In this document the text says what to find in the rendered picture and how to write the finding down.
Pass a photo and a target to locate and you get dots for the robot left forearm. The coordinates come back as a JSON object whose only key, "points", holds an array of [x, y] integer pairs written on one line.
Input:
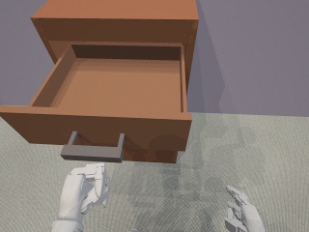
{"points": [[66, 225]]}

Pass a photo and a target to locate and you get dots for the handle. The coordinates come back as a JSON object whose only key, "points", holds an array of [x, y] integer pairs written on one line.
{"points": [[93, 153]]}

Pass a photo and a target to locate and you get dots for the right robot hand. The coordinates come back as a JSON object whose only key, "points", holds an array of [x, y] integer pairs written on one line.
{"points": [[247, 217]]}

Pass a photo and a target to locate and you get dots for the drawer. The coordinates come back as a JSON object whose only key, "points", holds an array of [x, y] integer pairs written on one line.
{"points": [[102, 90]]}

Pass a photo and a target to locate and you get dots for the cabinet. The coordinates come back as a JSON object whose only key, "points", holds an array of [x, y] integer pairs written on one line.
{"points": [[161, 22]]}

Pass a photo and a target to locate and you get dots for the left robot hand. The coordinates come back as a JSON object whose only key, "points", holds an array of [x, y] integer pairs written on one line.
{"points": [[91, 180]]}

